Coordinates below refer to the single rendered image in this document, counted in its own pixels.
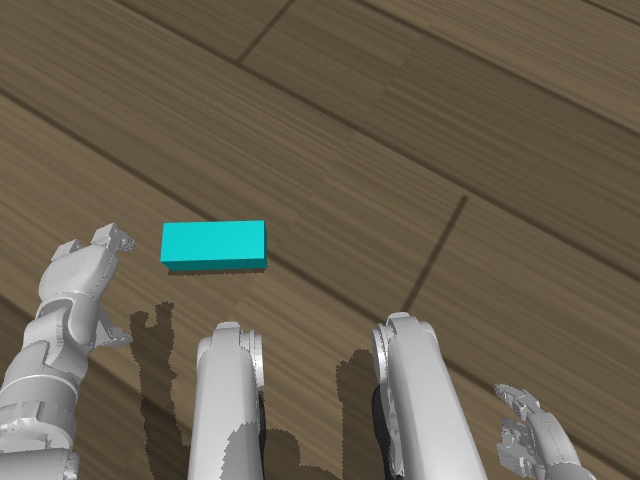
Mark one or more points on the carton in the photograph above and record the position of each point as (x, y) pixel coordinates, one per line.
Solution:
(214, 245)

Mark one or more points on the right robot hand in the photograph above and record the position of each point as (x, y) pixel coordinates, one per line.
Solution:
(532, 450)

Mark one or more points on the left robot arm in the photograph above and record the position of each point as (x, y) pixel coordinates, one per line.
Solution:
(41, 389)

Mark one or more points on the left robot hand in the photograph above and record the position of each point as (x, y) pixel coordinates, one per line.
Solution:
(89, 271)

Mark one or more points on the right robot foot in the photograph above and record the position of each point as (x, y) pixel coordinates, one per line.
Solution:
(382, 435)

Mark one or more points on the right robot arm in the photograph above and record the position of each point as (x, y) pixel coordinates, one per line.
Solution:
(568, 471)

